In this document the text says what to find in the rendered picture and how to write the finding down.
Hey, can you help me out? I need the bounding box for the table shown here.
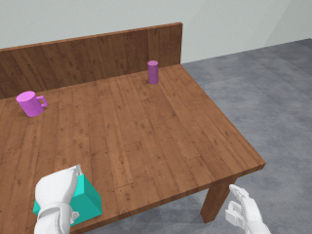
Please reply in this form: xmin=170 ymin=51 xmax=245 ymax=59
xmin=0 ymin=22 xmax=266 ymax=234

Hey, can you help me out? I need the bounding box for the right robot hand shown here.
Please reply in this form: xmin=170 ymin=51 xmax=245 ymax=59
xmin=225 ymin=184 xmax=263 ymax=230

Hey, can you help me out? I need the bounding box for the left robot hand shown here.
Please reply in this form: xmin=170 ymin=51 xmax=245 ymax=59
xmin=35 ymin=164 xmax=83 ymax=224

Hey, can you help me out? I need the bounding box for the sponge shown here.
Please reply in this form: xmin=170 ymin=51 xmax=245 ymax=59
xmin=33 ymin=174 xmax=102 ymax=227

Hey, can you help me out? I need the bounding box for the left robot forearm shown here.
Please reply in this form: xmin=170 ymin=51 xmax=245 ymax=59
xmin=34 ymin=202 xmax=71 ymax=234

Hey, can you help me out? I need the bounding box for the right robot forearm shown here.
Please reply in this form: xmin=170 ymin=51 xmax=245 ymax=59
xmin=245 ymin=220 xmax=271 ymax=234

